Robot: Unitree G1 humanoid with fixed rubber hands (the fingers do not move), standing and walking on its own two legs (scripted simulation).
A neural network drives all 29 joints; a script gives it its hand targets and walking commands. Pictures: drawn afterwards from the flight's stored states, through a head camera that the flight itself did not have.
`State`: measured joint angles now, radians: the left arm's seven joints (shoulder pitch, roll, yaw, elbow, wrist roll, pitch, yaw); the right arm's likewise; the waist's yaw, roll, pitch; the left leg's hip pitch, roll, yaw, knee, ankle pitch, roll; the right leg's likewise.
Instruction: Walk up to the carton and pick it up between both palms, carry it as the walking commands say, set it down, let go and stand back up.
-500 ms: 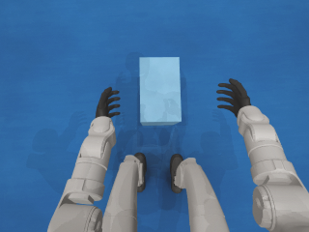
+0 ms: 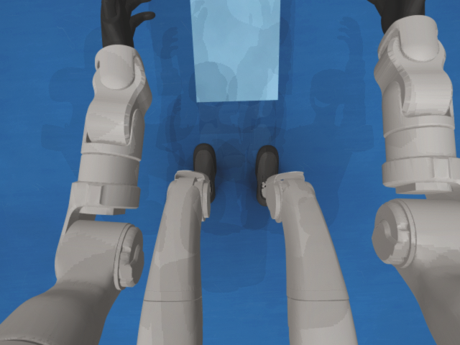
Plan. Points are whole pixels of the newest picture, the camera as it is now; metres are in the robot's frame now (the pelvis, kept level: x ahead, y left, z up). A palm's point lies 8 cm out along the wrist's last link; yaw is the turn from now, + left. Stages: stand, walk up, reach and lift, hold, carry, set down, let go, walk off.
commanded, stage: reach and lift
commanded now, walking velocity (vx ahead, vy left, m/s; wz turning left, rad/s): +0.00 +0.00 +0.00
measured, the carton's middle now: (234, 38) +0.52 +0.01 -0.53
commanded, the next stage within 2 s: none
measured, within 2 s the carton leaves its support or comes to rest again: neither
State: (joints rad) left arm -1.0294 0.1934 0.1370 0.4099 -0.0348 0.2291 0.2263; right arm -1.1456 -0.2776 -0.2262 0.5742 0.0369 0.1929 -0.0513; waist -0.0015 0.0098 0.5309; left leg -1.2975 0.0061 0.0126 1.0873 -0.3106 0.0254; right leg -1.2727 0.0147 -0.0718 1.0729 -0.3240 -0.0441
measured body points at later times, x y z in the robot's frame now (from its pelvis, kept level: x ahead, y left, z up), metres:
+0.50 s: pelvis -0.06 +0.01 -0.14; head +0.31 +0.01 +0.09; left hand +0.49 +0.18 -0.31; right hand +0.51 -0.16 -0.30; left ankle +0.09 +0.11 -0.63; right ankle +0.08 -0.10 -0.64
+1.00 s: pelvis -0.05 +0.01 -0.24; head +0.33 +0.00 -0.03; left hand +0.51 +0.17 -0.44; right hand +0.52 -0.17 -0.43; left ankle +0.09 +0.11 -0.63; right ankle +0.08 -0.10 -0.64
